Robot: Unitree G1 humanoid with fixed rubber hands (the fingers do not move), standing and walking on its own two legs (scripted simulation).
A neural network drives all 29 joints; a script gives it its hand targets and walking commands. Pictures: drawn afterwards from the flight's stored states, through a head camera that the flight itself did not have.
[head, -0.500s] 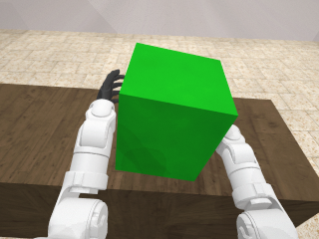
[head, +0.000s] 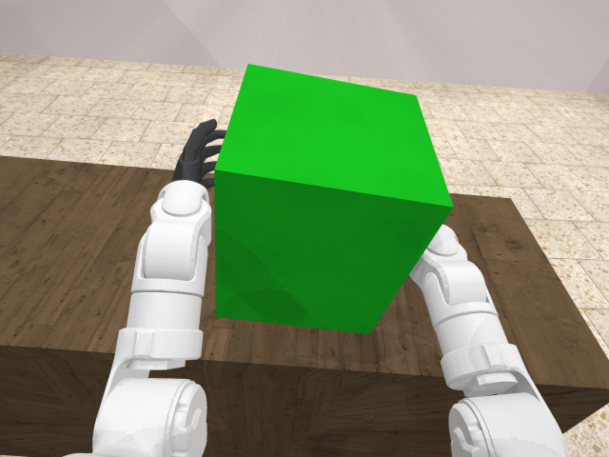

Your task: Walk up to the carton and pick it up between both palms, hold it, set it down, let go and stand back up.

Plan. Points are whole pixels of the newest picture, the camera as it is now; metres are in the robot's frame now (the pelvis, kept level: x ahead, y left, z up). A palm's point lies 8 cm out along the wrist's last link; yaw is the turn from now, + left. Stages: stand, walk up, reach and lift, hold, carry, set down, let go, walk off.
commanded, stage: reach and lift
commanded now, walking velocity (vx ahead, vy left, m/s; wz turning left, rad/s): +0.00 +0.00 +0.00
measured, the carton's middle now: (313, 209) +0.37 +0.01 +0.17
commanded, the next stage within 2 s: hold in 0.12 s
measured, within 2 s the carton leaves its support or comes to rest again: neither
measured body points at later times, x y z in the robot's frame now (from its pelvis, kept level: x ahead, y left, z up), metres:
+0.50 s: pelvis +0.00 +0.00 +0.00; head -0.05 +0.02 +0.45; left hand +0.37 +0.16 +0.24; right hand +0.38 -0.14 +0.19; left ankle +0.00 +0.11 -0.74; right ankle +0.05 -0.14 -0.74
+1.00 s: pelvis -0.01 +0.00 +0.00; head -0.08 +0.02 +0.44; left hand +0.36 +0.16 +0.22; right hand +0.37 -0.14 +0.17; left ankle +0.00 +0.11 -0.74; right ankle +0.05 -0.14 -0.74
